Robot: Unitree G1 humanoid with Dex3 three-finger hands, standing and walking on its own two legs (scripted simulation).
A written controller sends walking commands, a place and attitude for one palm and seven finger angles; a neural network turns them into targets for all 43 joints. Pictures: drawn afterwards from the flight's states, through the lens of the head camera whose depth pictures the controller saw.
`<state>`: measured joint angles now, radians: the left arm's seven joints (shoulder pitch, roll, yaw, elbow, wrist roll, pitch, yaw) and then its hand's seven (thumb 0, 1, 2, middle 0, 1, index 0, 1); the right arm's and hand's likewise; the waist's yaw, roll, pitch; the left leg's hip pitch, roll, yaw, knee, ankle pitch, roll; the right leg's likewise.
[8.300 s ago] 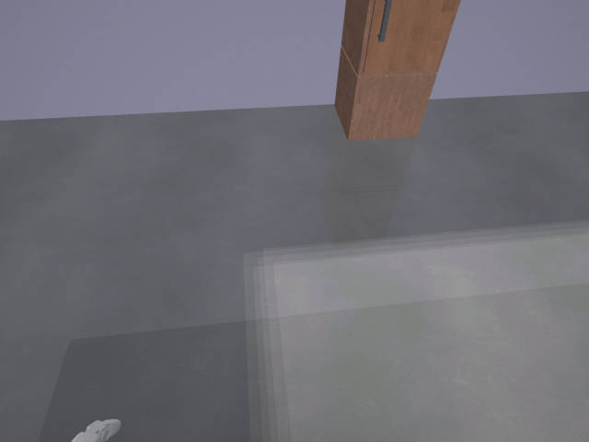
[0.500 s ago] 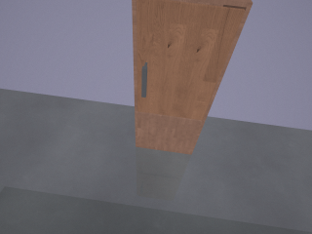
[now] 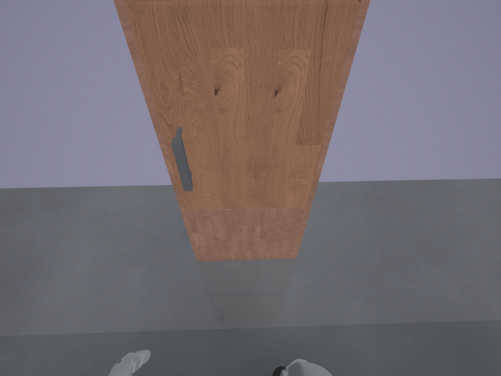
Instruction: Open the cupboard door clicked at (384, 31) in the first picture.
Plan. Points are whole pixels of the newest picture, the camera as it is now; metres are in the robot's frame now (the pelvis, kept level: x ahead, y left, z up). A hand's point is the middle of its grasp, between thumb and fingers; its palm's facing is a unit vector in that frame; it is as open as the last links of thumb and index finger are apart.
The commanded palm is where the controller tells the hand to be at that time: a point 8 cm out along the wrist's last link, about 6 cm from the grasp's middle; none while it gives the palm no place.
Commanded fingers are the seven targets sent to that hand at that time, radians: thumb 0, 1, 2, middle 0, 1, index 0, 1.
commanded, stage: take the last steps up to it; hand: left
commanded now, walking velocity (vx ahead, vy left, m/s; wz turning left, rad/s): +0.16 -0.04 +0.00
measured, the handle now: (183, 160) +0.59 +0.17 -0.07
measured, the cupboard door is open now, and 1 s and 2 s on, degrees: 0 0 0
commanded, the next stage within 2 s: come to a stop and stand still in 0.02 s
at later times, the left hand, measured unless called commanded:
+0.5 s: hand out of the picture +0.13 +0.20 -0.16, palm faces +0.06 -0.98 -0.20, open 7.3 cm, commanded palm none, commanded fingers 0.00 0.90 0.90 -0.20 -0.30 -0.20 -0.30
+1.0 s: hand out of the picture +0.08 +0.13 -0.14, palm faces +0.01 -0.97 -0.25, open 7.3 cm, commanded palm none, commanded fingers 0.00 0.90 0.90 -0.20 -0.30 -0.20 -0.30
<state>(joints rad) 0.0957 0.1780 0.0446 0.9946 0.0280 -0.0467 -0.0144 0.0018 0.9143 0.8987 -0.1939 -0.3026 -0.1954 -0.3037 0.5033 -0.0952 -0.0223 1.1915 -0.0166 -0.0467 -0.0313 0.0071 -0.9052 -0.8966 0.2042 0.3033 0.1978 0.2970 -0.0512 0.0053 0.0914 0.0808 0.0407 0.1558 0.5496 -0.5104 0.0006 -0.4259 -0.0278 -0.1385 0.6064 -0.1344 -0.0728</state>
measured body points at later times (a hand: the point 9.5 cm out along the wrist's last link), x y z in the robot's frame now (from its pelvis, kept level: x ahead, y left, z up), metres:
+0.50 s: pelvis +0.10 +0.01 +0.02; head +0.14 +0.03 +0.46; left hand +0.13 +0.25 -0.15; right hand +0.19 -0.21 -0.13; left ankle +0.15 +0.13 -0.72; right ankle +0.06 -0.10 -0.67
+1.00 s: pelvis +0.02 -0.06 +0.02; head +0.04 -0.08 +0.47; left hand +0.08 +0.18 -0.12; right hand +0.05 -0.30 -0.14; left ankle -0.01 +0.08 -0.69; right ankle +0.03 -0.14 -0.72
